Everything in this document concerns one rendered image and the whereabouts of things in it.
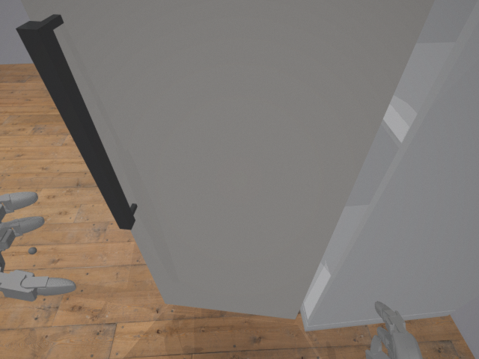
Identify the right robot hand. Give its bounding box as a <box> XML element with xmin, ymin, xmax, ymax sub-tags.
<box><xmin>365</xmin><ymin>301</ymin><xmax>423</xmax><ymax>359</ymax></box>

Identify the handle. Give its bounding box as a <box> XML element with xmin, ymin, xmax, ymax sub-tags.
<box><xmin>16</xmin><ymin>14</ymin><xmax>137</xmax><ymax>230</ymax></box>

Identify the fridge door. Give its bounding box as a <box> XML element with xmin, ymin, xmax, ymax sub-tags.
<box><xmin>21</xmin><ymin>0</ymin><xmax>435</xmax><ymax>319</ymax></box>

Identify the left robot hand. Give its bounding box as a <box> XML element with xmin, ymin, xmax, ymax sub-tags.
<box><xmin>0</xmin><ymin>191</ymin><xmax>76</xmax><ymax>301</ymax></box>

